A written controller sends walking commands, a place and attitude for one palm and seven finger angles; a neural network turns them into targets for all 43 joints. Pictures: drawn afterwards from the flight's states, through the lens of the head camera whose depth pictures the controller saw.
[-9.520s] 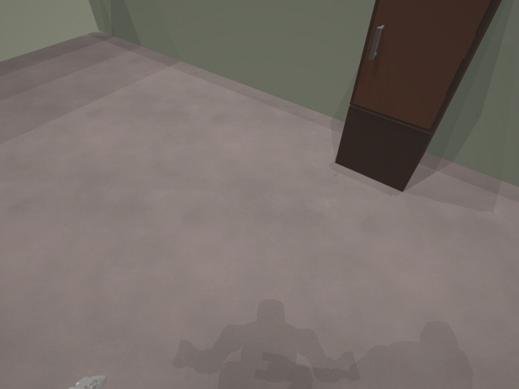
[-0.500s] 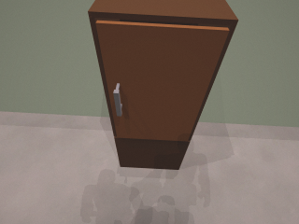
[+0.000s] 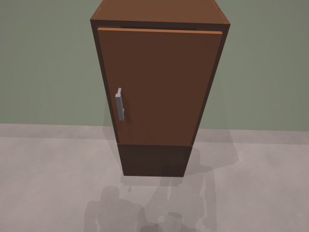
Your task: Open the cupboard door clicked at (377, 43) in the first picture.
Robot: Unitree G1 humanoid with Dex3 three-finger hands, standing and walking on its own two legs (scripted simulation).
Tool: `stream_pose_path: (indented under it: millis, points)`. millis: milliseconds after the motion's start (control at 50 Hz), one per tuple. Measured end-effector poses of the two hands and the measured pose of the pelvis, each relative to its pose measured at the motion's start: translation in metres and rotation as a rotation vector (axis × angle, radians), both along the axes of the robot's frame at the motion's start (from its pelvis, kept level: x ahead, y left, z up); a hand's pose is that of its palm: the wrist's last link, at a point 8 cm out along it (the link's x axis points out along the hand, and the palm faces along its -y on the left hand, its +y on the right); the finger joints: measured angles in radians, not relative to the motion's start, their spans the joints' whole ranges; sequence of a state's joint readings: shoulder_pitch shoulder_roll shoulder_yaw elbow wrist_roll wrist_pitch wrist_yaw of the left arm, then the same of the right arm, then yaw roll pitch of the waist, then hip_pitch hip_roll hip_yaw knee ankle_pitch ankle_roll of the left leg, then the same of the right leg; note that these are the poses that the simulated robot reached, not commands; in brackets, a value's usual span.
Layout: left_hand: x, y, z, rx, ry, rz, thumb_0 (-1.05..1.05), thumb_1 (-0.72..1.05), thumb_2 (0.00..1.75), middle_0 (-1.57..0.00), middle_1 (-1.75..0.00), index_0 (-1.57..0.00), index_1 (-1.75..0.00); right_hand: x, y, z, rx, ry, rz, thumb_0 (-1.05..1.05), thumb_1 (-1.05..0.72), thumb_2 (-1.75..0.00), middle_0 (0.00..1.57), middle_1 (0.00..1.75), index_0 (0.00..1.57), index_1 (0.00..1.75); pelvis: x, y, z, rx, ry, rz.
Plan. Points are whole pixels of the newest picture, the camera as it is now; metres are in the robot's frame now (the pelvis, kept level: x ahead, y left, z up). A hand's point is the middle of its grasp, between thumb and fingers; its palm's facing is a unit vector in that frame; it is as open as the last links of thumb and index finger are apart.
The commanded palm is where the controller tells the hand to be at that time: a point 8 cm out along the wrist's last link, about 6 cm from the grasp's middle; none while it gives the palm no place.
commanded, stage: come to a stop and stand still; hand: left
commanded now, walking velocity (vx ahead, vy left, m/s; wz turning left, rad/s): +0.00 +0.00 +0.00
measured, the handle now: (120, 104) +0.57 +0.17 -0.04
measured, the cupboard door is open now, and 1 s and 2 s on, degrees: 0 0 0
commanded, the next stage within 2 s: look again from close up in 0.02 s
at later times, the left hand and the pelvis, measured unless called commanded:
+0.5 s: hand out of the picture +0.02 +0.18 -0.18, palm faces +0.04 -0.98 -0.22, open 7.4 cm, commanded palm none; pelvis +0.02 +0.01 -0.01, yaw +0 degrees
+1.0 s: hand (93, 182) +0.24 +0.18 -0.01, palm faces +0.14 -0.99 -0.03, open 7.9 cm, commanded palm +0.15 +0.24 -0.07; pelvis +0.02 -0.02 -0.04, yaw +1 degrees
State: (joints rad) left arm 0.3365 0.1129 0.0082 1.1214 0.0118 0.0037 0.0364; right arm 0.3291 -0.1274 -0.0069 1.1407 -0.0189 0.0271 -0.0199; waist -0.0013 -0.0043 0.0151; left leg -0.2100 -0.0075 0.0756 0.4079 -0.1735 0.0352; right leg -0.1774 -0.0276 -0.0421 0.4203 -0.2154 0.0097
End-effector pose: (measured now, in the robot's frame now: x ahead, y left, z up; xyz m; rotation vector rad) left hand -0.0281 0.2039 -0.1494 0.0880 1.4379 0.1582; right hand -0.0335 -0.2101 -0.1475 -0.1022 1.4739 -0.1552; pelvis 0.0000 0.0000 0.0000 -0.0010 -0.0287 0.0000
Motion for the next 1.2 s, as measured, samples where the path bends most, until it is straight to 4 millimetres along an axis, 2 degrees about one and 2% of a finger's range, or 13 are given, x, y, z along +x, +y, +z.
stream_pose_path:
  millis: [100,160,260,420,580,740,780,900,960,1020,1080,1140,1200]
  points:
    - [-0.007,-0.004,0.000,-0.007,0.020,0.006,0.00,0.90,0.89,-0.20,-0.30,-0.20,-0.30,-0.011,0.006,-0.001,0.012,0.024,-0.013,0.01,-0.91,-0.89,0.20,0.30,0.20,0.30,0.000,0.000,0.000,0.001,0.003,-0.001]
    - [-0.009,-0.005,-0.002,0.000,0.019,-0.009,0.00,0.90,0.89,-0.20,-0.30,-0.20,-0.30,-0.009,0.009,-0.003,0.023,0.017,-0.004,0.01,-0.91,-0.89,0.20,0.30,0.20,0.30,-0.001,0.001,-0.003,-0.010,0.007,0.001]
    - [-0.001,0.005,-0.004,0.019,-0.007,-0.019,0.00,0.90,0.89,-0.20,-0.30,-0.20,-0.30,0.007,0.011,-0.011,0.030,-0.051,0.018,0.01,-0.91,-0.89,0.20,0.30,0.20,0.30,0.001,0.005,-0.009,-0.012,0.013,0.016]
    - [0.030,0.022,0.003,0.065,-0.086,-0.025,0.00,0.90,0.89,-0.20,-0.30,-0.20,-0.30,0.041,0.006,-0.013,0.021,-0.118,0.045,0.03,-0.93,-0.89,0.20,0.30,0.20,0.30,0.013,0.008,-0.008,0.004,0.013,0.009]
    - [0.056,0.022,0.004,0.061,-0.115,-0.045,0.00,0.90,0.89,-0.20,-0.30,-0.20,-0.30,0.065,-0.010,-0.003,-0.016,-0.151,0.059,0.02,-0.93,-0.89,0.20,0.30,0.20,0.30,0.022,0.004,-0.005,0.008,0.014,0.001]
    - [0.070,0.020,0.002,0.056,-0.116,-0.052,0.00,0.91,0.89,-0.20,-0.30,-0.20,-0.30,0.083,-0.021,0.003,-0.045,-0.154,0.074,0.01,-0.92,-0.89,0.20,0.30,0.20,0.30,0.029,-0.001,-0.004,0.000,0.017,0.002]
    - [0.098,0.026,0.020,0.068,-0.283,0.045,0.01,0.91,0.89,-0.20,-0.30,-0.20,-0.30,0.096,-0.024,0.010,-0.068,-0.246,0.075,0.01,-0.91,-0.89,0.20,0.30,0.20,0.30,0.030,-0.002,-0.006,0.002,0.019,0.005]
    - [0.215,0.037,0.128,0.143,-1.040,0.071,0.01,0.86,0.87,-0.20,-0.34,-0.20,-0.34,0.164,-0.038,0.029,-0.111,-0.617,0.112,0.02,-0.91,-0.89,0.20,0.30,0.21,0.30,0.027,-0.005,-0.015,0.005,0.062,0.043]
    - [0.242,0.033,0.149,0.095,-1.298,0.005,0.01,0.80,0.85,-0.20,-0.37,-0.20,-0.37,0.199,-0.047,0.036,-0.118,-0.756,0.137,0.02,-0.91,-0.89,0.20,0.30,0.21,0.30,0.021,-0.012,-0.029,0.009,0.135,0.028]
    - [0.238,0.022,0.136,0.005,-1.425,-0.097,0.00,0.75,0.82,-0.21,-0.40,-0.20,-0.41,0.229,-0.056,0.041,-0.128,-0.858,0.182,0.01,-0.91,-0.89,0.20,0.30,0.21,0.30,0.015,-0.021,-0.049,0.013,0.195,0.017]
    - [0.211,0.017,0.095,-0.068,-1.368,-0.146,0.00,0.68,0.80,-0.21,-0.45,-0.21,-0.45,0.252,-0.064,0.038,-0.145,-0.923,0.234,0.01,-0.91,-0.89,0.20,0.30,0.21,0.30,0.010,-0.028,-0.070,0.012,0.242,0.019]
    - [0.179,0.023,0.061,-0.066,-1.271,-0.079,0.00,0.61,0.77,-0.22,-0.49,-0.22,-0.49,0.269,-0.068,0.029,-0.166,-0.950,0.282,0.01,-0.91,-0.89,0.20,0.30,0.21,0.30,0.007,-0.034,-0.089,0.001,0.275,0.028]
    - [0.161,0.035,0.061,0.025,-1.299,-0.014,0.01,0.54,0.74,-0.23,-0.53,-0.23,-0.54,0.275,-0.065,0.013,-0.168,-0.946,0.311,0.01,-0.91,-0.89,0.20,0.30,0.20,0.30,0.005,-0.039,-0.103,-0.019,0.288,0.040]
